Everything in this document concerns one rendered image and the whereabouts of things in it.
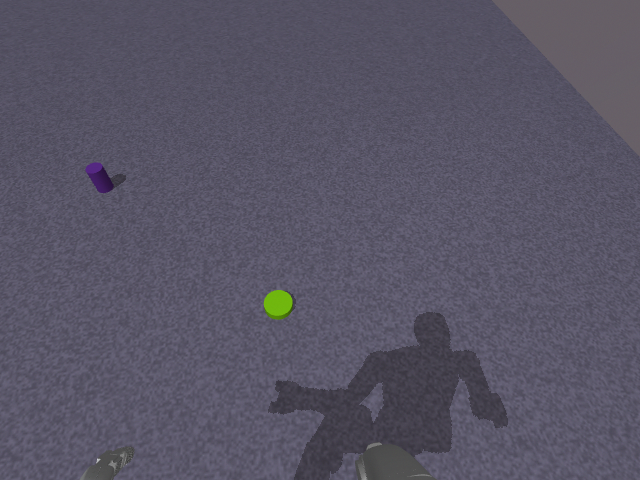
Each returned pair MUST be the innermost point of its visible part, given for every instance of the left robot hand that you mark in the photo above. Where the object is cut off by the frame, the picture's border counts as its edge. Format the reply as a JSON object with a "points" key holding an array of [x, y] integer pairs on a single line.
{"points": [[109, 464]]}

